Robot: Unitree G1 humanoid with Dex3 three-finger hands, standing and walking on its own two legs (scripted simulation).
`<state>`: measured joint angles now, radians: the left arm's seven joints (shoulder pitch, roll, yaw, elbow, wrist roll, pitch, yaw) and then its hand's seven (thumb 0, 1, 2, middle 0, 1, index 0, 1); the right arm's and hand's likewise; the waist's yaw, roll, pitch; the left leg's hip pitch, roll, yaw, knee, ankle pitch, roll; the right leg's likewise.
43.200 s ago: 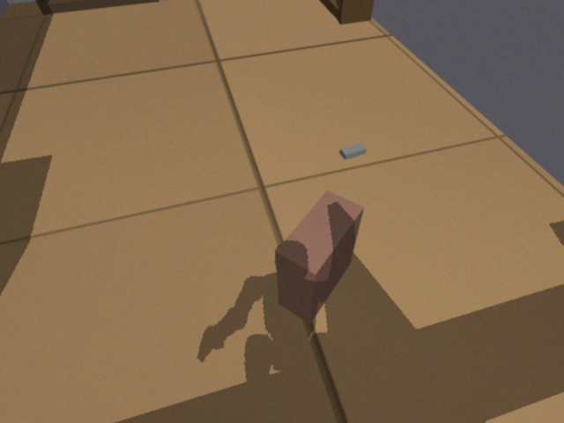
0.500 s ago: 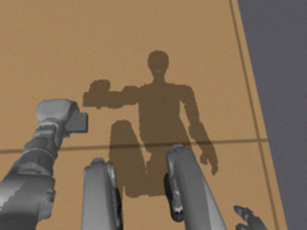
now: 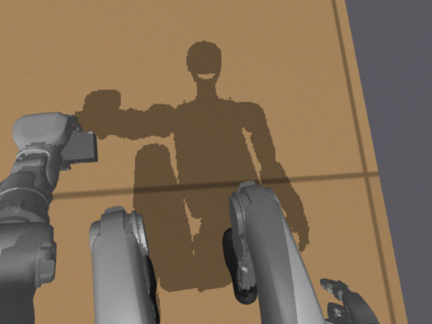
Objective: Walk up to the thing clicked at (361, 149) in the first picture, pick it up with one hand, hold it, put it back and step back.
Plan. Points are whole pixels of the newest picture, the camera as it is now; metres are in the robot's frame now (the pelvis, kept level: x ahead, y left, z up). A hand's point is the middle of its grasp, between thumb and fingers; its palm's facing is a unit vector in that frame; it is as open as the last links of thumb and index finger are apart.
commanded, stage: crouch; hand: left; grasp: from above
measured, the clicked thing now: (61, 149) +0.46 +0.25 -0.21
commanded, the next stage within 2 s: lower in 0.40 s
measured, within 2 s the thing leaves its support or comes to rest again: rests again in 1.74 s
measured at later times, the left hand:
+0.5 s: hand (66, 151) +0.46 +0.24 -0.23, palm faces -0.46 -0.01 -0.89, open 8.3 cm
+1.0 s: hand (79, 156) +0.46 +0.24 -0.29, palm faces -0.46 -0.03 -0.89, open 8.3 cm
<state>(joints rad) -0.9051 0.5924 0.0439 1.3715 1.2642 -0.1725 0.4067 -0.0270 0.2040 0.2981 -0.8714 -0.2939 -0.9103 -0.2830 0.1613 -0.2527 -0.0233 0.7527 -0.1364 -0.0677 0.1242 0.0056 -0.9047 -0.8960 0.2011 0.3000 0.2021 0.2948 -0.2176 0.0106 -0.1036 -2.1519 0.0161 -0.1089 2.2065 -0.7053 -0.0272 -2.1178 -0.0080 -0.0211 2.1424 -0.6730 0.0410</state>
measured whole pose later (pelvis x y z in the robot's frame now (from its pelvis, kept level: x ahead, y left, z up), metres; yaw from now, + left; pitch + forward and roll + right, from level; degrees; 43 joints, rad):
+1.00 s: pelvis +0.00 +0.00 -0.08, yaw -3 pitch +33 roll -8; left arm -0.97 0.73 0.10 1.56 1.33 -0.21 0.54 -0.02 0.22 0.24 -0.90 -0.24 -0.95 -0.22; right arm 0.15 -0.28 0.07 0.77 -0.20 -0.12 0.19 0.00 -0.90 -0.89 0.20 0.30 0.20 0.30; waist -0.31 -0.04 0.01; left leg -2.35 0.00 -0.17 2.49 -0.72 -0.03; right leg -2.30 0.02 -0.05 2.38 -0.67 0.06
